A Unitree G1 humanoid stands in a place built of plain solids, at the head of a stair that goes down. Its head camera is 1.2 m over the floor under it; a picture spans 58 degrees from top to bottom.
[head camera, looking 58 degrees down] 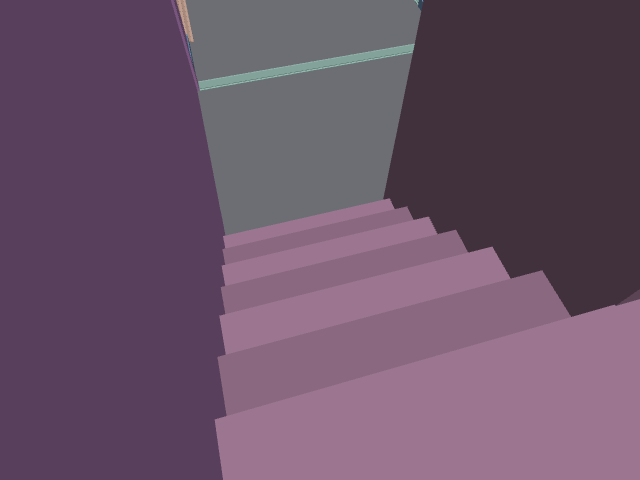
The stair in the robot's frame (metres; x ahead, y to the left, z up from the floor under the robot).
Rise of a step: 0.21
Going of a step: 0.24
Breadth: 1.25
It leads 16 degrees to the left of straight ahead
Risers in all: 7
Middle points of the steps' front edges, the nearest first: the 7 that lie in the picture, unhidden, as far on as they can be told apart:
0.36 -0.28 0.00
0.59 -0.22 -0.21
0.81 -0.15 -0.42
1.04 -0.09 -0.63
1.27 -0.03 -0.85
1.50 0.04 -1.06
1.73 0.10 -1.27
